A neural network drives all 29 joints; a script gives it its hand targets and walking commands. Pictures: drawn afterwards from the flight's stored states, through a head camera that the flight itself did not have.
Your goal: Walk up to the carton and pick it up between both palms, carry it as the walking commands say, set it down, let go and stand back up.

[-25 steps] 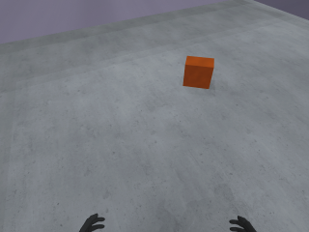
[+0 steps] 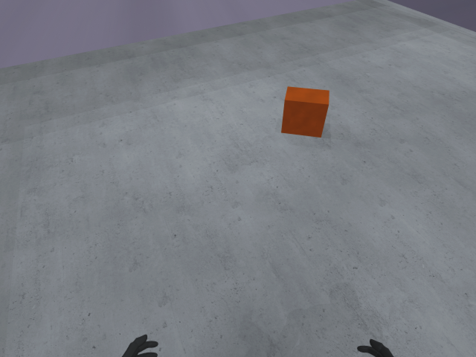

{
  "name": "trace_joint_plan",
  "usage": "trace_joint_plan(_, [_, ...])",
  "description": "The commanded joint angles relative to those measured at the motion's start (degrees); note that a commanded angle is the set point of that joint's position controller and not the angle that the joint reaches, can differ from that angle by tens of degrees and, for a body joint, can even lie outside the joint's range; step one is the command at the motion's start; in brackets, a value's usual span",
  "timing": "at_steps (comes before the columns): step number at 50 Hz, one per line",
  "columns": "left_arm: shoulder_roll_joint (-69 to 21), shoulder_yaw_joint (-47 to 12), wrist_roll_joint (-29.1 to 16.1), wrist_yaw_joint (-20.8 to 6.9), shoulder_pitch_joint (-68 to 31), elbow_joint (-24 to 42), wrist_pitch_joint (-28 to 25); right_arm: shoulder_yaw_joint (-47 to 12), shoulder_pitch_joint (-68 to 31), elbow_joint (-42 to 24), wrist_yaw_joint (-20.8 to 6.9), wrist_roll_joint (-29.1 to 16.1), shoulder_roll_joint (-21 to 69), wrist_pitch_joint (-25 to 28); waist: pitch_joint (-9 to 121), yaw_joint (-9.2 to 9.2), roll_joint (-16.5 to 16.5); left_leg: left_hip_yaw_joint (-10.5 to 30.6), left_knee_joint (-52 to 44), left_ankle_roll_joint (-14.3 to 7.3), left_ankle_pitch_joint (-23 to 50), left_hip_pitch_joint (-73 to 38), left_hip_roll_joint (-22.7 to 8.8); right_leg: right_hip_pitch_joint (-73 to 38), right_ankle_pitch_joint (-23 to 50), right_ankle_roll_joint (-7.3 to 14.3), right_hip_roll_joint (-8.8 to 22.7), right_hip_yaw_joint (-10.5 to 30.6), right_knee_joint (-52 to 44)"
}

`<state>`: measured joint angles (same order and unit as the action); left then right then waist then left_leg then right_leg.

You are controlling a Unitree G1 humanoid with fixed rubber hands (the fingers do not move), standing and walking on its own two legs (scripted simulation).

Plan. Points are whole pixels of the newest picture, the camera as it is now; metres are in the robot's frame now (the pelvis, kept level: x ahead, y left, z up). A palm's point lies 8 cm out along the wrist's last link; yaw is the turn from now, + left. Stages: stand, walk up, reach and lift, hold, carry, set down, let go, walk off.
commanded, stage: stand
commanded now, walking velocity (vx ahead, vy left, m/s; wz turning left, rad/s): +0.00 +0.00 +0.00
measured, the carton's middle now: (304, 112) +1.68 -0.36 -0.63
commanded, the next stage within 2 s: walk up in 1.68 s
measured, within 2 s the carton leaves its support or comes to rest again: neither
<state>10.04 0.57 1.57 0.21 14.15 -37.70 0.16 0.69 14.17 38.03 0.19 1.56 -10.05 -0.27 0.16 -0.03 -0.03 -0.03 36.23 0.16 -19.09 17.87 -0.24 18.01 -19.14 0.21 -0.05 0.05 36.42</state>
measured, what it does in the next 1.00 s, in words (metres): stands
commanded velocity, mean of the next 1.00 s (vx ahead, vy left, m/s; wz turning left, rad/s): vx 0.00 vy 0.00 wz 0.00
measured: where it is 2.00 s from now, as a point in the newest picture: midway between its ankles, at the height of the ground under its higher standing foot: outside the picture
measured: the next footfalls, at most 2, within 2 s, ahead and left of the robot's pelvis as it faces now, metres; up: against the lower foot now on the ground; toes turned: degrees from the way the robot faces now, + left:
none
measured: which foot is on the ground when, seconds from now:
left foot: down 0.00-1.00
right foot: down 0.00-1.00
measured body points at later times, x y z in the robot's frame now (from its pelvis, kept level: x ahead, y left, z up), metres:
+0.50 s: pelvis +0.00 +0.00 +0.00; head +0.01 +0.00 +0.45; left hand +0.12 +0.23 -0.11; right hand +0.11 -0.23 -0.12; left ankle +0.00 +0.12 -0.73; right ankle +0.00 -0.12 -0.73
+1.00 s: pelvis +0.00 +0.00 +0.01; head +0.01 +0.00 +0.46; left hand +0.08 +0.24 -0.13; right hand +0.08 -0.24 -0.13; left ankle +0.00 +0.12 -0.73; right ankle +0.00 -0.12 -0.73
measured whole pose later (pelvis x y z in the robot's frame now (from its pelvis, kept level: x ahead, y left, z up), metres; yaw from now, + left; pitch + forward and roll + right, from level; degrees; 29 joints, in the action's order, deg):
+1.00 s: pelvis +0.00 +0.00 +0.01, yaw +0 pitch +0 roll +0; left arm 9.9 2.0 1.2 1.3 15.7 -46.9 -0.1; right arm 2.0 15.9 46.8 1.3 1.1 -9.9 0.1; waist -1.0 0.1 0.0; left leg 0.2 31.2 0.2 -16.6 14.3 -0.2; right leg 14.4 -16.6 0.2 -0.1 0.2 31.3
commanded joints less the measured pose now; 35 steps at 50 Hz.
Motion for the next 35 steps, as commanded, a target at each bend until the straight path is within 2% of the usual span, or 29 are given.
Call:
trace_joint_plan(1, [4.8,1.4,0.0,0.2,-0.4,3.8,-0.8,1.4,-0.3,-3.8,0.2,0.0,-4.7,0.8,1.9,0.01,0.0,3.1,-6.1,-1.9,8.7,-0.7,-2.3,-0.6,9.1,1.7,2.5,3.4,-6.3])
trace_joint_plan(35, [4.7,2.3,-0.2,0.8,1.6,-1.9,-0.8,2.3,1.9,1.5,0.9,-0.3,-4.7,0.9,0.3,0.09,0.0,3.8,-8.6,-2.3,9.6,-2.4,-2.7,-2.1,9.7,2.2,3.0,4.1,-8.9])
